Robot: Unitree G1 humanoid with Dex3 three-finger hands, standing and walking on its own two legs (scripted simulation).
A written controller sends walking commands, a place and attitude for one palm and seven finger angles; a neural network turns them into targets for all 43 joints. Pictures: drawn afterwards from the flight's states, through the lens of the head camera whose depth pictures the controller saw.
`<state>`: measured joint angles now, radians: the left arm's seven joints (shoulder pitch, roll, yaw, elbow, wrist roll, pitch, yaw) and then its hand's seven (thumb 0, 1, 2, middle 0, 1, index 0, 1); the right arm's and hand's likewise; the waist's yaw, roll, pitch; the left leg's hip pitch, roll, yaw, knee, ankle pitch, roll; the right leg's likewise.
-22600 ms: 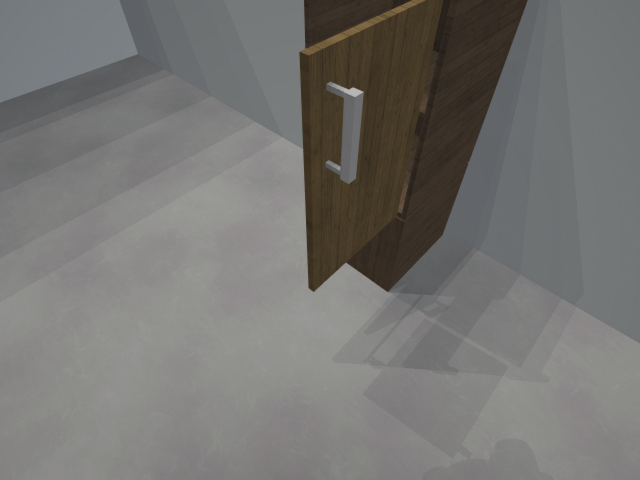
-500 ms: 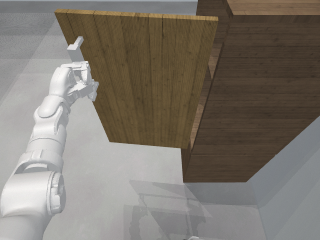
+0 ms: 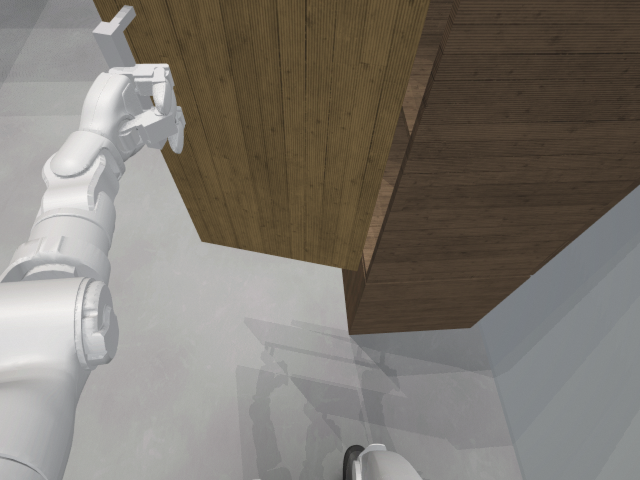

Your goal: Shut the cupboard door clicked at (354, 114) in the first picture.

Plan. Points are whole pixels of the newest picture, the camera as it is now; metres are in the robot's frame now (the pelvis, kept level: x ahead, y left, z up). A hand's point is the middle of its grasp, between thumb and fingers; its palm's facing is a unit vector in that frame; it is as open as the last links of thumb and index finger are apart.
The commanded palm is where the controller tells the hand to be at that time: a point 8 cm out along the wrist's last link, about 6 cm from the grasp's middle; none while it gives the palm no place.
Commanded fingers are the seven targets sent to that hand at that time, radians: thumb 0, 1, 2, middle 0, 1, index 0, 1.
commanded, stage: push the door shut along its arc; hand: left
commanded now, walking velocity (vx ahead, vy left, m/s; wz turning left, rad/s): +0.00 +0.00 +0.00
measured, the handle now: (142, 83) +0.58 +0.19 +0.13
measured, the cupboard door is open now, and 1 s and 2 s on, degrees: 75 63 56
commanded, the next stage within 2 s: pull the fist back off the door in 0.84 s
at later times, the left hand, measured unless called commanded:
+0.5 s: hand (211, 88) +0.56 +0.10 +0.14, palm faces -0.36 -0.93 -0.01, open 2.8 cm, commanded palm +0.57 +0.14 +0.14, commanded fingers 0.00 0.90 0.90 -1.30 -1.50 -1.30 -1.50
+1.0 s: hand (236, 71) +0.58 +0.07 +0.15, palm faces -0.34 -0.94 +0.05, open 3.4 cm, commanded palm +0.60 +0.09 +0.14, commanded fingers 0.00 0.90 0.90 -1.30 -1.50 -1.30 -1.50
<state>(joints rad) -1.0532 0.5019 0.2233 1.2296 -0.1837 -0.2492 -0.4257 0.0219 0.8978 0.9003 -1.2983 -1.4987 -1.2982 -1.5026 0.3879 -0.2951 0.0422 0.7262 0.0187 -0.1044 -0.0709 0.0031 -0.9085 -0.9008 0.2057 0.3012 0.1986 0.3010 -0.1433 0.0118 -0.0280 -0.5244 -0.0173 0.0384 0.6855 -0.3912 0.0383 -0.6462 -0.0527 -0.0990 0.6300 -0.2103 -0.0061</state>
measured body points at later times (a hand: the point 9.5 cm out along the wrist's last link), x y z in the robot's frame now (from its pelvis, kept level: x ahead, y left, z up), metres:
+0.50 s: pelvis +0.01 -0.01 -0.01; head +0.14 -0.01 +0.42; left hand +0.57 +0.15 +0.14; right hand -0.04 -0.28 -0.12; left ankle -0.04 +0.09 -0.72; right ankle +0.05 -0.12 -0.72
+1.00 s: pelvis +0.00 +0.00 -0.02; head +0.16 +0.00 +0.40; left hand +0.59 +0.12 +0.15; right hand -0.06 -0.27 -0.12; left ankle -0.04 +0.09 -0.72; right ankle +0.05 -0.12 -0.72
